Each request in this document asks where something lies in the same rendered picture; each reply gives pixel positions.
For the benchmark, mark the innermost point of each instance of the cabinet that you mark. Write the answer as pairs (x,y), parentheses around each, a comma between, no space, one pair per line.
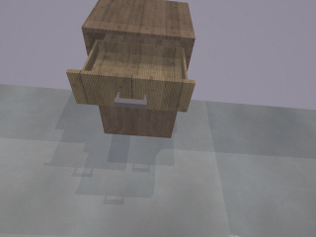
(153,22)

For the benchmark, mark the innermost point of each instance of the handle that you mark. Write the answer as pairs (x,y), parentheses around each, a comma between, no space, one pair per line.
(130,103)

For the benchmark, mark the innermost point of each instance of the drawer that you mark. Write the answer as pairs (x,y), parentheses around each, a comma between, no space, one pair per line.
(134,70)

